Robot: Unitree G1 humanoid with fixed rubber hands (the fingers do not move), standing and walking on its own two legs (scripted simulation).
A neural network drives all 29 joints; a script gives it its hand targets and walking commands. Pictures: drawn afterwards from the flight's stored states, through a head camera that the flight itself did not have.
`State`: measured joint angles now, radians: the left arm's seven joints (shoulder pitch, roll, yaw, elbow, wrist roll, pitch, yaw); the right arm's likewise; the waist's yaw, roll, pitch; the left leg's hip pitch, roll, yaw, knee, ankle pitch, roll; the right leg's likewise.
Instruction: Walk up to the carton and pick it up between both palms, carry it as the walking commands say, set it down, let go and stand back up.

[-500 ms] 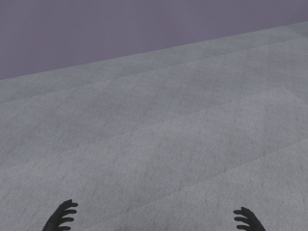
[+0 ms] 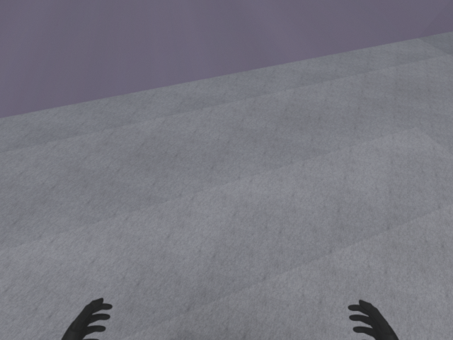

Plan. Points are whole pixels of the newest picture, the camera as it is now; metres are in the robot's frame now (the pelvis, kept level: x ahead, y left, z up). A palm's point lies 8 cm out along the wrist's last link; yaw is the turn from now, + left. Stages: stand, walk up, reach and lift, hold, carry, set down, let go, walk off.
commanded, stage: stand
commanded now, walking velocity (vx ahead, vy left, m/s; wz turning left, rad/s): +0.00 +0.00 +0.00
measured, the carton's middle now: out of the picture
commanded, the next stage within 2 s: walk up in 0.78 s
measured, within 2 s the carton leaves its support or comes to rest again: neither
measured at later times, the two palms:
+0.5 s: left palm out of the picture +0.13 +0.28 -0.08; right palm out of the picture +0.13 -0.27 -0.08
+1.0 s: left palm out of the picture +0.10 +0.28 -0.09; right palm out of the picture +0.10 -0.27 -0.09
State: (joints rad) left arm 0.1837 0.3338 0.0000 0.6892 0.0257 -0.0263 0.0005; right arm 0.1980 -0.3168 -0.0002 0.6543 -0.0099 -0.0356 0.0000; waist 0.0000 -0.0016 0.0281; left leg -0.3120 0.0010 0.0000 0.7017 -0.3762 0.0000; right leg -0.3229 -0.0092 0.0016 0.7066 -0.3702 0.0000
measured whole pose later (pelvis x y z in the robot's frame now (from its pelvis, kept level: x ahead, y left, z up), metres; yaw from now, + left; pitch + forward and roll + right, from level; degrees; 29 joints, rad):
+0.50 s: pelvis +0.00 +0.00 +0.00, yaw +0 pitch -1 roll +0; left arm 0.15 0.34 0.00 0.77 0.03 -0.03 0.00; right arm 0.18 -0.32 0.00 0.73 -0.01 -0.04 0.00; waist 0.00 0.00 0.03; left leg -0.31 0.00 0.00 0.68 -0.35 0.00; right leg -0.32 -0.01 0.00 0.68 -0.35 0.00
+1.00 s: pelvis -0.02 +0.00 +0.01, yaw +0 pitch +0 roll +0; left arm 0.13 0.34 0.00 0.87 0.03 -0.02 -0.01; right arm 0.16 -0.32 0.00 0.82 -0.01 -0.03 0.00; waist 0.00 0.00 0.03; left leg -0.31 0.00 0.00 0.59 -0.28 0.00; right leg -0.32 -0.01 0.00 0.59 -0.27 0.00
